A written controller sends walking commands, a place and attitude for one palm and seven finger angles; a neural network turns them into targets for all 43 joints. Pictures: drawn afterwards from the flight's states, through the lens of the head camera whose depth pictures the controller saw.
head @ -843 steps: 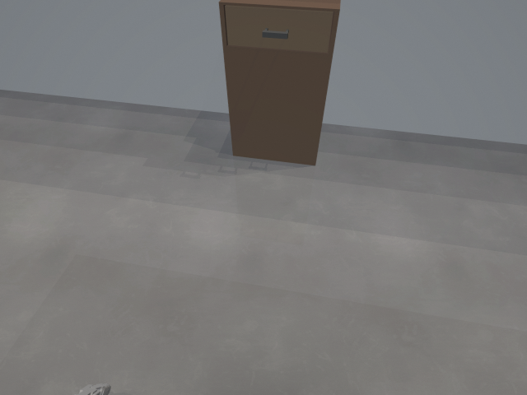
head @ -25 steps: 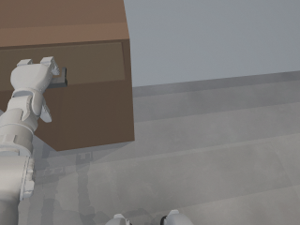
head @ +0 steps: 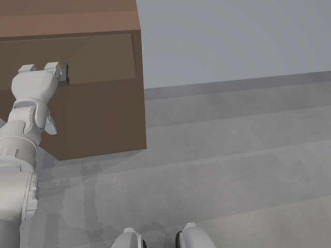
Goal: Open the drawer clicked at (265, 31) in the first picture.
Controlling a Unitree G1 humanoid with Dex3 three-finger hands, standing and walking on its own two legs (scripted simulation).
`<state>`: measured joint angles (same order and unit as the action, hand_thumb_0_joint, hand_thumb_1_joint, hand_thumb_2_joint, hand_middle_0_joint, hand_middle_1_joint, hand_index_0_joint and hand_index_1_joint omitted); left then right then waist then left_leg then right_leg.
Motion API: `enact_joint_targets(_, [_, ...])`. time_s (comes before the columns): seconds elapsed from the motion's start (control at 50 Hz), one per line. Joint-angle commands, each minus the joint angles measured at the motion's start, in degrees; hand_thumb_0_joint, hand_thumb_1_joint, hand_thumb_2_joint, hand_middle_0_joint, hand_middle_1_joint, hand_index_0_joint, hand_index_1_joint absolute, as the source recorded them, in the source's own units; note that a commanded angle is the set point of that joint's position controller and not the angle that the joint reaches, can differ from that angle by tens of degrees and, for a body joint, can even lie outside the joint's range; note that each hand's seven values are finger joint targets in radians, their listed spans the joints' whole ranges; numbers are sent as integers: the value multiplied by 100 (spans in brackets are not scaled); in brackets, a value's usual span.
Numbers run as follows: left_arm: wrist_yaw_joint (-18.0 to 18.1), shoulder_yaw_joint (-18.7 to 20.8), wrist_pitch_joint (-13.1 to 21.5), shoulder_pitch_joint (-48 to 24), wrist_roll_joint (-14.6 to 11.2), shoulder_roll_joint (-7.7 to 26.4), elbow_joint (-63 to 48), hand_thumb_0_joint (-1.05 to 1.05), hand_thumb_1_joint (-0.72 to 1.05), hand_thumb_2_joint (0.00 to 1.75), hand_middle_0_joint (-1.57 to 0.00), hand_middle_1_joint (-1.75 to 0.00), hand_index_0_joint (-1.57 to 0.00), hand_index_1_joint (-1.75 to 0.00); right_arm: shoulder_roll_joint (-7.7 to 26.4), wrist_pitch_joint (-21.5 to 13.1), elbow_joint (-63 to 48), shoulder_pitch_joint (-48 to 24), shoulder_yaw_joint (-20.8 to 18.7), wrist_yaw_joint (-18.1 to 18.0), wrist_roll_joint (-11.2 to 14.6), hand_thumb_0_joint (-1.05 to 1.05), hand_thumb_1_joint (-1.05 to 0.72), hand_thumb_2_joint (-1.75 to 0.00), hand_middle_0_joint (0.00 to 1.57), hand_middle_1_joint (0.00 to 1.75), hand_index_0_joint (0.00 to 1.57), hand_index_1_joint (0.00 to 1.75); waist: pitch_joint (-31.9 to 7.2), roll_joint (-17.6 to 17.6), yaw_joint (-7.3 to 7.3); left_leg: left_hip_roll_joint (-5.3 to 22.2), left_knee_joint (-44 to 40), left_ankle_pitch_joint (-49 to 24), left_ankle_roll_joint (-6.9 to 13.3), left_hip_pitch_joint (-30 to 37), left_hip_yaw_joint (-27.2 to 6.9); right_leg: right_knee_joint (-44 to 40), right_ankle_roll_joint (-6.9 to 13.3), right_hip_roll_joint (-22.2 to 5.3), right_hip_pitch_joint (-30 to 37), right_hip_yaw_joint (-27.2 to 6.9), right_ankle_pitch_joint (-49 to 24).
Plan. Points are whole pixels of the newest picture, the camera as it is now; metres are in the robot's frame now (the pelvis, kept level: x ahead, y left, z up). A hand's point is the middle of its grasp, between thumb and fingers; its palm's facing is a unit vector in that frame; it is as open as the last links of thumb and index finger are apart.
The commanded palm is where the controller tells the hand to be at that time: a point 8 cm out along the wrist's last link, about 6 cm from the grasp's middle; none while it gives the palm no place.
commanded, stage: lower the fingers behind the handle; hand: left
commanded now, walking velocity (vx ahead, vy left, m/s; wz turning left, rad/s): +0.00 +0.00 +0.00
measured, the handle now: (46, 75) +0.55 +0.28 +0.02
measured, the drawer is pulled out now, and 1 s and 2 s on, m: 0.00 0.00 0.03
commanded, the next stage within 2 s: close the thumb around the handle in 0.54 s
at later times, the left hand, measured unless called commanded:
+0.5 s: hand (48, 100) +0.48 +0.27 +0.01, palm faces -0.08 -0.03 -1.00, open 13.8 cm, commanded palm +0.47 +0.26 +0.05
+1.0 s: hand (48, 99) +0.48 +0.27 +0.01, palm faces -0.08 -0.03 -1.00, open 10.2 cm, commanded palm +0.48 +0.26 +0.05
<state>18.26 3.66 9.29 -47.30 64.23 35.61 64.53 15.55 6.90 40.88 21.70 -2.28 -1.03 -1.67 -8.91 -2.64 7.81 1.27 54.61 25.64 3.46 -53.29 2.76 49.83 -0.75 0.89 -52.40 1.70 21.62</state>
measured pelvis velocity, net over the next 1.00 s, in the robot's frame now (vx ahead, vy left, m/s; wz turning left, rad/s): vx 0.00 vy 0.00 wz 0.00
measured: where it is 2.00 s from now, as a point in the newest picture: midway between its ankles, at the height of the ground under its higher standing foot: outside the picture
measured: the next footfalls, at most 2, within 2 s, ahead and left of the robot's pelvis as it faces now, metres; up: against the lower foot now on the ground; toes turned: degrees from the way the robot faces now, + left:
none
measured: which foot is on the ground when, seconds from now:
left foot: down 0.00-1.00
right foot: down 0.00-1.00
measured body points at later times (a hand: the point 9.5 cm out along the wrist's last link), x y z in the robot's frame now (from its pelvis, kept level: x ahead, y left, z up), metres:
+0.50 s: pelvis -0.01 +0.00 -0.01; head +0.12 +0.01 +0.42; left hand +0.48 +0.27 +0.06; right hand -0.02 -0.28 -0.12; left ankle -0.01 +0.08 -0.68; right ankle +0.01 -0.13 -0.68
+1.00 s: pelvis +0.00 +0.00 +0.00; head +0.13 +0.01 +0.43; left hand +0.48 +0.27 +0.06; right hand +0.00 -0.28 -0.12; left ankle -0.01 +0.08 -0.68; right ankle +0.01 -0.13 -0.68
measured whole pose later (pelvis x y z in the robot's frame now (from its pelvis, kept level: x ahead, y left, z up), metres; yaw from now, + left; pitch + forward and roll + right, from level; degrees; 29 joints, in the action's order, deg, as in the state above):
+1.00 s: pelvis +0.00 +0.00 +0.00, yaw +0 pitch +25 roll -3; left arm 18.7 2.5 7.6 -48.7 63.7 35.4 65.1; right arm 15.4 6.3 40.8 20.5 -1.8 -1.0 -1.4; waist -9.1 -2.7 7.7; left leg 1.3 56.1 26.1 3.3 -54.6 2.3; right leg 51.3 -0.5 0.9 -53.7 2.1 22.2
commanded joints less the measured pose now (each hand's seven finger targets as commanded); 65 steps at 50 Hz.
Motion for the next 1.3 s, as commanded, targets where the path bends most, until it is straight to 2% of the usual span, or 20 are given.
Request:
enact_joint_targets(0.0, [380, 282, -66, -2496, -51, 1595, -891, 0, -50, 30, -30, -120, -30, -120, 1067, -102, -93, 920, -362, -68, -29, 0, -90, -90, 20, 30, 20, 30, -2377, -477, 113, -63, -416, -2371, -152, 2001, -490, -340, 259, 307, 635, 83, -1284])
enact_joint_targets(0.04, [405, 321, -182, -2529, -26, 1711, -752, 0, -50, 30, -30, -120, -30, -120, 1083, -99, -71, 940, -337, -67, -24, 0, -90, -90, 20, 30, 20, 30, -2510, -558, 112, -74, -396, -2454, -164, 2007, -501, -290, 259, 306, 624, 88, -1332])
enact_joint_targets(0.06, [385, 198, -246, -2449, -35, 1534, -666, 0, -50, 30, -30, -120, -30, -120, 1068, -109, -71, 942, -341, -53, -28, 0, -90, -90, 20, 30, 20, 30, -2470, -634, 98, -85, -377, -2465, -174, 2012, -484, -280, 273, 305, 583, 105, -1320])
enact_joint_targets(0.1, [384, 189, -330, -2493, -27, 1542, -568, 0, -50, 30, -30, -120, -30, -120, 1082, -104, -43, 977, -337, -56, -27, 0, -90, -90, 20, 30, 20, 30, -2484, -464, 146, -71, -351, -2488, -157, 1987, -490, -284, 256, 309, 603, 108, -1368])
enact_joint_targets(0.18, [240, 75, -434, -2563, -62, 1490, -518, 0, -50, 30, -30, -120, -30, -120, 1076, -99, -90, 981, -300, -62, 8, 0, -90, -90, 20, 30, 20, 30, -2405, -501, 168, -78, -380, -2351, -144, 1953, -482, -329, 252, 311, 603, 100, -1295])
enact_joint_targets(0.22, [151, 271, -403, -2549, -91, 1779, -532, 0, -50, 30, -30, -120, -30, -120, 1101, -90, -108, 962, -263, -101, 3, 0, -90, -90, 20, 30, 20, 30, -2458, -354, 128, -88, -390, -2269, -117, 1815, -476, -304, 255, 299, 782, 80, -1337])
enact_joint_targets(0.3, [46, 124, -224, -2397, -80, 1532, -717, 0, -50, 30, -30, -120, -30, -120, 1038, -141, -182, 970, -284, -120, 9, 0, -90, -90, 20, 30, 20, 30, -2501, -509, 98, -72, -354, -2400, -129, 1960, -476, -287, 257, 306, 698, 84, -1369])
enact_joint_targets(0.44, [193, 267, -7, -2207, -112, 1498, -1039, 0, -50, 30, -30, -120, -30, -120, 1014, -163, -141, 957, -345, -85, -19, 0, -90, -90, 20, 30, 20, 30, -2649, -558, 20, -38, -273, -2713, -164, 2082, -490, -211, 257, 312, 664, 88, -1533])
enact_joint_targets(0.5, [284, 258, -106, -2114, -120, 1464, -937, 0, -50, 30, -30, -120, -30, -120, 1024, -146, -126, 929, -343, -53, -10, 0, -90, -90, 20, 30, 20, 30, -2483, -456, 17, -64, -329, -2513, -149, 1957, -449, -272, 257, 317, 734, 90, -1449])
enact_joint_targets(0.54, [323, 320, -169, -2163, -92, 1598, -858, 0, -50, 30, -30, -120, -30, -120, 1045, -128, -102, 924, -327, -51, -3, 0, -90, -90, 20, 30, 20, 30, -2515, -477, 3, -77, -346, -2536, -146, 1916, -453, -253, 259, 311, 779, 79, -1499])
enact_joint_targets(0.56, [332, 226, -190, -2349, -77, 1521, -928, 0, -50, 30, -30, -120, -30, -120, 1039, -132, -82, 939, -334, -54, -8, 0, -90, -90, 20, 30, 20, 30, -2519, -511, 71, -67, -342, -2563, -152, 1955, -459, -254, 259, 308, 744, 92, -1514])
enact_joint_targets(0.62, [341, 231, -250, -2286, -98, 1428, -988, 0, -50, 30, -30, -120, -30, -120, 1029, -122, -79, 949, -357, -28, -25, 0, -90, -90, 20, 30, 20, 30, -2663, -572, 23, -53, -343, -2836, -174, 2188, -476, -262, 271, 321, 778, 114, -1607])
enact_joint_targets(0.7, [298, 83, -310, -2249, -82, 1275, -872, 0, -28, 40, -32, -122, -32, -122, 1024, -111, -86, 935, -356, -40, -2, 0, -90, -90, 20, 30, 20, 30, -2508, -493, 66, -54, -388, -2715, -170, 2170, -492, -319, 260, 314, 726, 119, -1512])
enact_joint_targets(0.8, [208, 80, -300, -2285, -95, 1367, -751, 0, 0, 52, -34, -125, -34, -125, 1028, -103, -111, 926, -315, -74, 11, 0, -90, -90, 20, 30, 20, 30, -2314, -412, 94, -79, -417, -2524, -140, 1981, -460, -341, 264, 303, 767, 100, -1475])
enact_joint_targets(0.84, [187, 187, -237, -2245, -100, 1476, -820, 0, 12, 56, -34, -127, -34, -127, 1025, -104, -121, 938, -322, -84, 7, 0, -90, -90, 20, 30, 20, 30, -2489, -459, 53, -71, -379, -2708, -142, 2063, -453, -301, 256, 303, 839, 81, -1622])
enact_joint_targets(1.0, [192, 146, -178, -2130, -120, 1401, -762, 0, 56, 76, -38, -131, -38, -131, 1020, -100, -155, 914, -323, -73, 7, 0, -90, -90, 20, 30, 20, 30, -2386, -388, 55, -87, -343, -2546, -136, 1893, -427, -283, 256, 304, 800, 78, -1546])
enact_joint_targets(1.06, [206, 237, -211, -2089, -103, 1535, -693, 0, 73, 83, -39, -133, -39, -133, 1042, -83, -137, 925, -316, -66, 5, 0, -90, -90, 20, 30, 20, 30, -2451, -368, 20, -87, -335, -2574, -143, 1896, -447, -249, 259, 306, 806, 86, -1545])
enact_joint_targets(1.12, [210, 141, -247, -2259, -106, 1424, -695, 0, 90, 90, -40, -135, -40, -135, 1034, -92, -133, 935, -322, -70, 11, 0, -90, -90, 20, 30, 20, 30, -2366, -415, 85, -72, -349, -2578, -147, 1922, -457, -271, 261, 301, 712, 94, -1509])
enact_joint_targets(1.24, [136, 199, -300, -2313, -119, 1613, -576, 0, 90, 90, -40, -135, -40, -135, 1064, -86, -129, 980, -289, -95, 24, 0, -90, -90, 20, 30, 20, 30, -2453, -317, 106, -94, -331, -2464, -118, 1808, -441, -271, 237, 300, 798, 59, -1523])
enact_joint_targets(1.28, [101, 114, -300, -2407, -127, 1550, -572, 0, 90, 90, -40, -135, -40, -135, 1058, -99, -149, 978, -280, -108, 38, 0, -90, -90, 20, 30, 20, 30, -2304, -282, 160, -93, -354, -2301, -96, 1696, -414, -303, 229, 292, 784, 60, -1459])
